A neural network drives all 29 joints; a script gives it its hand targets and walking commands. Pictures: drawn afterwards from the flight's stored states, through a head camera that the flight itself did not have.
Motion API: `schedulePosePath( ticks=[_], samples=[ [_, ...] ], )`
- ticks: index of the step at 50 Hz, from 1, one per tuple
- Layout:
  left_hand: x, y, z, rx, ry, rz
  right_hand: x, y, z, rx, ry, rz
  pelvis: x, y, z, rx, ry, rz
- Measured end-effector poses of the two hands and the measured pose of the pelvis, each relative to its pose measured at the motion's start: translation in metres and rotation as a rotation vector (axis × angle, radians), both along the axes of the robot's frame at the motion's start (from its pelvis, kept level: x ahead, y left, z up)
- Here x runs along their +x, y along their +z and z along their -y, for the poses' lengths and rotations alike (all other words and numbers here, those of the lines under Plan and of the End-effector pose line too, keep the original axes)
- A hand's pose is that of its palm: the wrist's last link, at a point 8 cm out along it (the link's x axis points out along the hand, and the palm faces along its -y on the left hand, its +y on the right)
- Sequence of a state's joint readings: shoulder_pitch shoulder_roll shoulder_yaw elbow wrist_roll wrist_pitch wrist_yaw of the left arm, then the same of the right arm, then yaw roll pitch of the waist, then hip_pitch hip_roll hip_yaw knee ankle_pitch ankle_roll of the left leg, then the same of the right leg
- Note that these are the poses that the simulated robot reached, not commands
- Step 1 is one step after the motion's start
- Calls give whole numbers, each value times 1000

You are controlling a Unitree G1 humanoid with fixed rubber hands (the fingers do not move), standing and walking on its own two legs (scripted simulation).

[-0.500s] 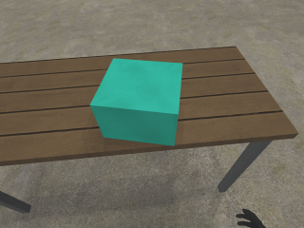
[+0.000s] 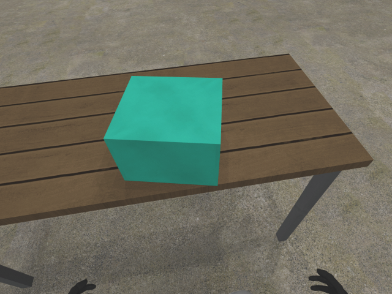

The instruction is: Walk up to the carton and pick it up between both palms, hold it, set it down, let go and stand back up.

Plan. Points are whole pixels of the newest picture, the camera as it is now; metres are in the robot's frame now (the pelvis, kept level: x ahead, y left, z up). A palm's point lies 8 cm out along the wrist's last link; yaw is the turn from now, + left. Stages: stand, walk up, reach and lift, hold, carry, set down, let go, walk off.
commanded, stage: walk up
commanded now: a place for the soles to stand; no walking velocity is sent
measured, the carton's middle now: (173, 129) +0.48 +0.05 +0.04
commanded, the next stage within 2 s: reach and lift in 1.52 s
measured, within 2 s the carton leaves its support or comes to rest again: neither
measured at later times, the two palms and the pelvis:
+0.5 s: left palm out of the picture +0.11 +0.23 -0.09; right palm out of the picture +0.04 -0.29 -0.11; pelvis +0.03 -0.02 +0.01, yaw -6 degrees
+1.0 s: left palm (103, 281) +0.17 +0.21 -0.09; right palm out of the picture +0.09 -0.30 -0.10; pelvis +0.06 -0.04 +0.01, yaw -2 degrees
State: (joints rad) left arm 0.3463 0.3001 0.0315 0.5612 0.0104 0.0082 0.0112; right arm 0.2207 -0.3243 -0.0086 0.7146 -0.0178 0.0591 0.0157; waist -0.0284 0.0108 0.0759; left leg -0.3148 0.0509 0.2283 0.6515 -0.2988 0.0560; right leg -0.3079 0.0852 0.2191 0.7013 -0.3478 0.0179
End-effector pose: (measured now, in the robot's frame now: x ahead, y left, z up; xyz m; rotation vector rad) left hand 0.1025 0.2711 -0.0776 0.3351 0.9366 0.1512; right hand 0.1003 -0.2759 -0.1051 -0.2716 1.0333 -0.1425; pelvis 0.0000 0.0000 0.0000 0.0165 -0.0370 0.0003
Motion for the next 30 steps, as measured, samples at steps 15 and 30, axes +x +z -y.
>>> schedulePosePath(
  ticks=[15, 30],
  samples=[
    [-11, -5, -1, 0, -9, -59, -13, 3, 3, -24, -22, 21, 3, 1, 0, -3, -39, 9],
    [34, -11, 50, -68, -57, -90, -61, -1, 16, 39, -138, -129, 40, 12, 27, -3, -93, -13]
  ],
)
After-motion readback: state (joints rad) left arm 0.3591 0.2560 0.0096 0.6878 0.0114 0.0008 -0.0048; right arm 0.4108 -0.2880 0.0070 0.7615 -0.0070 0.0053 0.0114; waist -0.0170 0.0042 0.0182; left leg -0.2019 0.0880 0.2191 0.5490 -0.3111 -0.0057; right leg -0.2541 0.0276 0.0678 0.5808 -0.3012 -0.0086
